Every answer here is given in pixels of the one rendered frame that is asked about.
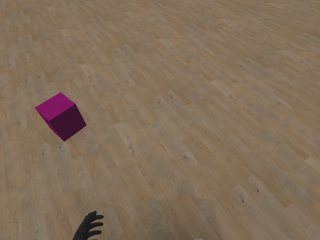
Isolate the carton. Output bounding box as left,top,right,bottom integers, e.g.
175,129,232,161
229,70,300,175
35,92,86,142

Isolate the robot left hand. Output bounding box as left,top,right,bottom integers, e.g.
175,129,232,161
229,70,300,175
72,211,104,240

